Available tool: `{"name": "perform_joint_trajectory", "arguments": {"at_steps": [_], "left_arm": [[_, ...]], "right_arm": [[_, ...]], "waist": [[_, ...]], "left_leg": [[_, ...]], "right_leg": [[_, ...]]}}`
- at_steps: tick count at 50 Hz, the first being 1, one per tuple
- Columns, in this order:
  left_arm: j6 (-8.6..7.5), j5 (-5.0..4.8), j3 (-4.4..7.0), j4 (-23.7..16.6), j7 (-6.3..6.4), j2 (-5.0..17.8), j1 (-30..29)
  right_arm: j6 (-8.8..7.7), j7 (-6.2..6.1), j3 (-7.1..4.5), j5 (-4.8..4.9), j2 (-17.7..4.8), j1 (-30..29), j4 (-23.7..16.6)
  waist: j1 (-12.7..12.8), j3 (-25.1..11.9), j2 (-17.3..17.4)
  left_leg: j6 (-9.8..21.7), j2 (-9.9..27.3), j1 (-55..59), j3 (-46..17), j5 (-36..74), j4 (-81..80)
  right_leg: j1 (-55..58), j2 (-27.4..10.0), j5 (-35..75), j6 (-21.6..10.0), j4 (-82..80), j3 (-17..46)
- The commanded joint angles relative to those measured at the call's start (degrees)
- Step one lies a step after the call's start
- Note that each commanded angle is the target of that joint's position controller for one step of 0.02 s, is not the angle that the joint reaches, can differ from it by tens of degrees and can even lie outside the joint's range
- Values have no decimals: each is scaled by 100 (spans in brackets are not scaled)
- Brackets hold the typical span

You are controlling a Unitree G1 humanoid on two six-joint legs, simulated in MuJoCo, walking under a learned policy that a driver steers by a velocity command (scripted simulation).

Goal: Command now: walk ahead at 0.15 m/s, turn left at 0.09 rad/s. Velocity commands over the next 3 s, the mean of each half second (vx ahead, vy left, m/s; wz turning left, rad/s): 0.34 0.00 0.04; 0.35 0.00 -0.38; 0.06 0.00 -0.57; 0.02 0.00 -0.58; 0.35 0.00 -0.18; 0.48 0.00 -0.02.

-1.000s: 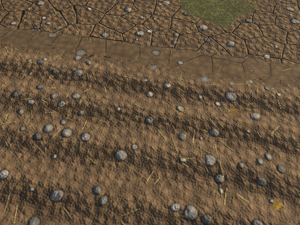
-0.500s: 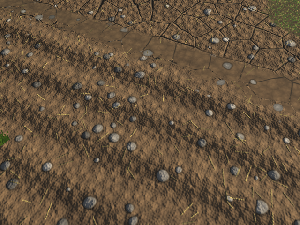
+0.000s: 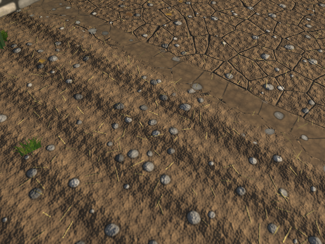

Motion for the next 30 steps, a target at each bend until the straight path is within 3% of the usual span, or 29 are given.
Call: {"name": "perform_joint_trajectory", "arguments": {"at_steps": [1, 3, 4, 5, 6, 7, 8, 9, 11, 14, 18, 21, 23, 24, 25, 26, 27, 28, 29, 30], "left_arm": [[-143, 57, 76, -411, 18, 457, -263], [-242, 48, 39, -310, 14, 311, -32], [-308, 48, 12, -152, 22, 191, 321], [-387, 69, 30, 10, 44, 255, 705], [-469, 118, 83, 159, 90, 564, 1329], [-496, 5, 267, 261, 71, 1208, 1516], [-518, 59, 257, 305, 60, 1015, 1335], [-573, 28, 196, 251, 40, 796, 1057], [-662, -12, 174, 200, 21, 661, 724], [-780, -31, 140, 364, -25, 488, 879], [-825, -13, 148, 555, -47, 546, 1103], [-824, -17, 184, 643, -29, 722, 1121], [-806, -18, 202, 672, -19, 832, 989], [-784, -29, 203, 699, -22, 850, 940], [-769, -33, 173, 703, -28, 777, 946], [-770, -113, 55, 482, -59, 404, 988], [-757, -170, -13, 365, -48, -3, 1386], [-696, -66, 136, 413, -15, 525, 935], [-710, -72, 154, 348, -67, 516, 669], [-713, -87, 129, 392, -100, 369, 619]], "right_arm": [[37, -23, -346, -20, -1138, 558, 14], [68, -2, -377, 19, -1140, 468, 60], [61, 1, -383, 75, -1096, 264, 39], [17, 1, -363, 95, -936, 28, -19], [-69, 30, -279, 73, -578, -385, -223], [-158, 75, -236, 64, -447, -825, -484], [-217, 107, -338, -89, -858, -1091, -547], [-255, 177, -372, -78, -852, -817, -437], [-271, 289, -407, -78, -887, -420, -205], [-251, 357, -349, -105, -660, -586, -207], [-244, 396, -256, -70, -514, -1219, -440], [-232, 369, -275, -62, -630, -1248, -479], [-248, 310, -337, -67, -746, -836, -372], [-288, 261, -395, -79, -811, -252, -179], [-360, 192, -488, -132, -995, 695, 141], [-422, 98, -619, -276, -1503, 1621, 257], [-405, 94, -693, -232, -1961, 1857, 308], [-382, 93, -615, -91, -1603, 1347, 292], [-405, 98, -508, -54, -1224, 753, 202], [-456, 115, -434, -46, -953, 449, 187]], "waist": [[-375, -26, 1104], [-183, 252, 838], [47, 300, 697], [257, 283, 494], [539, 197, -232], [639, 661, -1223], [539, 1197, -617], [281, 1098, -359], [55, 835, -358], [102, 608, -338], [258, 681, -442], [210, 673, -504], [-36, 520, -487], [-325, 240, -337], [-697, -318, -64], [-998, -1115, 739], [-758, -1683, 1845], [-624, -976, 966], [-381, -283, 661], [-228, -23, 602]], "left_leg": [[929, 1454, 603, -1760, -1534, -1074], [915, 1441, 159, -1897, -2196, -1120], [803, 1296, -362, -1748, -2281, -1002], [613, 1053, -1133, -1516, -2207, -623], [357, 601, -2113, -891, -1978, 529], [118, -192, -3138, 168, -1450, 1495], [93, 231, -3365, -33, -1324, 2152], [66, 323, -3332, -128, -1040, 2437], [-35, 452, -3169, -19, -581, 2747], [-178, 514, -3055, 246, -41, 2806], [-250, 543, -2532, 449, 406, 1829], [-91, 449, -1842, 569, 327, 1262], [85, 263, -1129, 648, 156, 1006], [170, 97, -338, 670, 201, 707], [288, 83, 899, 580, 146, 516], [605, 1535, 2379, -1143, -1267, 78], [1004, 2889, 2796, -3746, -2177, -994], [870, 2665, 1966, -3579, -2525, -1176], [713, 2452, 1164, -2658, -2149, -1251], [552, 2168, 684, -1930, -1366, -1419]], "right_leg": [[-451, 210, -339, -118, -460, -241], [4, 243, -83, -318, -1191, -308], [737, 245, 352, -479, -1806, -318], [1632, 23, 355, -658, -2077, 85], [2466, -887, -519, -896, -2646, 1240], [2308, -1871, -1804, -1364, -3479, 2978], [1899, -2166, -1568, -1555, -3637, 3120], [1906, -1945, -1373, -1504, -3622, 2813], [2026, -1487, -440, -1279, -3642, 1983], [1969, -1118, 1055, -1206, -3513, 1124], [1589, -1013, 2231, -1147, -3350, 611], [1472, -1191, 2856, -1070, -3167, 527], [1479, -1266, 3907, -963, -2667, 440], [1387, -1134, 4704, -866, -1854, 314], [944, -827, 4715, -745, -642, 103], [-365, -420, 2888, -565, 1224, -118], [-1566, 442, -669, -497, 2769, 18], [-1810, 95, -273, -639, 3234, 615], [-1793, -153, 304, -690, 3079, 590], [-1605, -329, 638, -685, 2806, 517]]}}
Next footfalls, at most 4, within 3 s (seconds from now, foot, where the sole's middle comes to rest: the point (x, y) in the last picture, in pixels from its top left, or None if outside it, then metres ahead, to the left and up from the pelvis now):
0.10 right None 0.00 -0.10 -0.78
0.50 left None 0.30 0.13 -0.78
1.02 right None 0.50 -0.06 -0.78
1.54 left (131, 240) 0.53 0.13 -0.78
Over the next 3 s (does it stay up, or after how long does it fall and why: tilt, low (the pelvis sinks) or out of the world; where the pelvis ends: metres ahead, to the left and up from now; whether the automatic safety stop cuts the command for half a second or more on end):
stays up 0.72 -0.28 -0.01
